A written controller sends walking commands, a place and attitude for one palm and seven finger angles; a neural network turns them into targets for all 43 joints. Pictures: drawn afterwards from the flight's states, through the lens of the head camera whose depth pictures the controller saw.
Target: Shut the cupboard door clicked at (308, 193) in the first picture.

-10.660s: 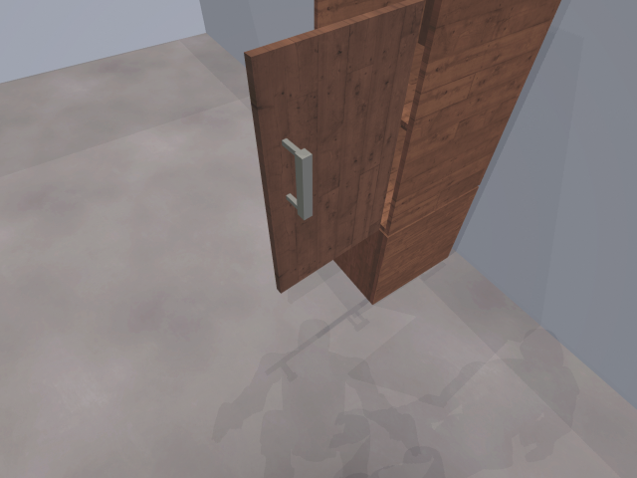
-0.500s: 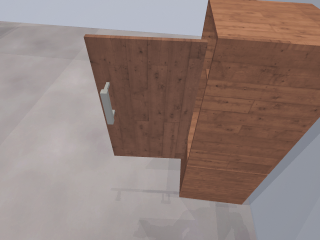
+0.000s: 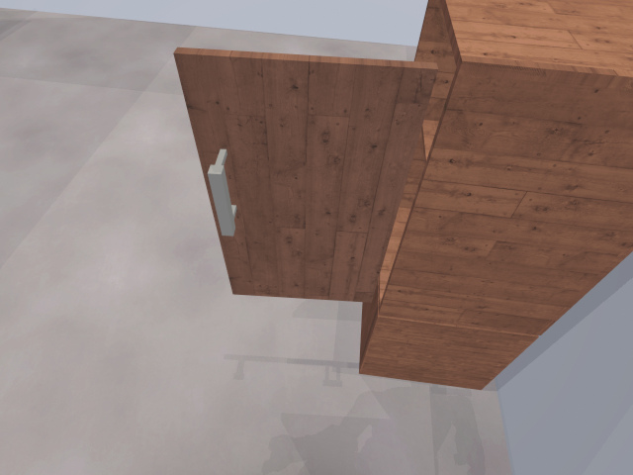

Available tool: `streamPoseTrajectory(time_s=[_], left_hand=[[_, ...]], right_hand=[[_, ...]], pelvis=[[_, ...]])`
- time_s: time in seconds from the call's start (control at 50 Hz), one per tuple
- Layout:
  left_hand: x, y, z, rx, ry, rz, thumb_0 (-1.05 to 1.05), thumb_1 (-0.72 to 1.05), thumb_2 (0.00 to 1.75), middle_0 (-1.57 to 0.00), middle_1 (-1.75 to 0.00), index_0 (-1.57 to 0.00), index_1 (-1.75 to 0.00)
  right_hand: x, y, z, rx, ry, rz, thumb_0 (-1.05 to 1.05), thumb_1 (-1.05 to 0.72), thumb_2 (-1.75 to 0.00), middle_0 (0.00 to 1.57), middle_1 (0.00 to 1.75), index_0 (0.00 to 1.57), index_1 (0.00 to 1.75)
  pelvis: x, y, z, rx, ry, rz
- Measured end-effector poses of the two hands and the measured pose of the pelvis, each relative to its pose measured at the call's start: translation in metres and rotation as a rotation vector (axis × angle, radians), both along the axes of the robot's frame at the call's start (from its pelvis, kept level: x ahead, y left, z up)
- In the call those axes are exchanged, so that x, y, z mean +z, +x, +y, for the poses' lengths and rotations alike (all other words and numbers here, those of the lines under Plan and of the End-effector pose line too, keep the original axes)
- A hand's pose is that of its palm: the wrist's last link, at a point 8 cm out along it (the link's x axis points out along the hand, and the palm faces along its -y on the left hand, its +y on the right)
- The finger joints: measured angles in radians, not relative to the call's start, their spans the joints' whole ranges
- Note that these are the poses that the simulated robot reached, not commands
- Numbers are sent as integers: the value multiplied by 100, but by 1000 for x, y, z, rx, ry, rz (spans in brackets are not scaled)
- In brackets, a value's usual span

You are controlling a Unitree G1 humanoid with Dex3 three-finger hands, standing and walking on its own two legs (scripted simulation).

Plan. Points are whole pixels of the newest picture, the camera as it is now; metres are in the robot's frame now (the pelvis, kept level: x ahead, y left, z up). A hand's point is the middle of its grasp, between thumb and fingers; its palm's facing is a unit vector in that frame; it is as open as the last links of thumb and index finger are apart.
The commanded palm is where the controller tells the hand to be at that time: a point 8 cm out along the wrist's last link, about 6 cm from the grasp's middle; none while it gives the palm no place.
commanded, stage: come to a stop and stand still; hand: left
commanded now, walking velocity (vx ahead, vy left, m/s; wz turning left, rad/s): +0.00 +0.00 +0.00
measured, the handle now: (225, 194) +0.53 +0.19 +0.02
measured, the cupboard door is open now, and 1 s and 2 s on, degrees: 94 94 94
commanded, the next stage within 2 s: look again from close up in 0.16 s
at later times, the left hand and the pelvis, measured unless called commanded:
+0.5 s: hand out of the picture +0.08 +0.24 -0.16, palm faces -0.02 -0.95 -0.31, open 7.3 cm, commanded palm none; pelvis +0.02 +0.00 +0.00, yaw +0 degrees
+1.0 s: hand out of the picture +0.08 +0.22 -0.16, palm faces -0.02 -0.95 -0.30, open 7.3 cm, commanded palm none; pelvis +0.03 -0.01 +0.00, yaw +0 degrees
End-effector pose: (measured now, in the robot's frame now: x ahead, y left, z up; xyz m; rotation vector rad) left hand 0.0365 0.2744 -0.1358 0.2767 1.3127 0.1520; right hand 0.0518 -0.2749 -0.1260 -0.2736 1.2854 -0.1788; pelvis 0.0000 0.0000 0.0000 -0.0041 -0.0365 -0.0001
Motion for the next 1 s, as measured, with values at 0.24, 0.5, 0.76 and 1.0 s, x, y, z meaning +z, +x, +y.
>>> streamPoseTrajectory(time_s=[0.24, 0.5, 0.76, 1.0], left_hand=[[4, 24, 6, -1, 7, -51, 1, 91, 90, -20, -29, -21, -30], [9, 36, 9, 4, 22, -60, 1, 91, 90, -20, -29, -21, -30], [10, 38, 2, 6, 21, -45, 1, 91, 90, -20, -29, -21, -30], [8, 40, -13, 16, 11, -41, 1, 91, 90, -20, -29, -21, -30]], right_hand=[[9, 41, -2, 32, -17, -82, 0, -90, -90, 20, 30, 20, 30], [10, 49, -8, 39, -25, -73, 0, -90, -90, 20, 30, 20, 30], [7, 41, -13, 22, -20, -38, 1, -90, -90, 20, 30, 20, 30], [3, 37, -14, 13, -7, -28, 0, -90, -90, 20, 30, 20, 30]], pelvis=[[1, 9, 2, 3, 2, -3], [3, 18, 0, 8, 5, 0], [4, 25, -6, 6, 6, 0], [4, 30, -13, 1, 9, 2]])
